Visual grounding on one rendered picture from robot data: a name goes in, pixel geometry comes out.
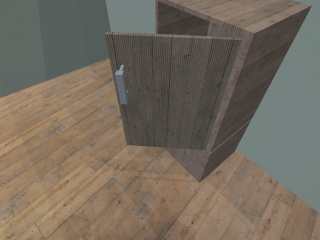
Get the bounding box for handle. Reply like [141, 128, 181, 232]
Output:
[115, 65, 128, 105]

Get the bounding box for cupboard door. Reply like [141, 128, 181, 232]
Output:
[104, 32, 242, 150]

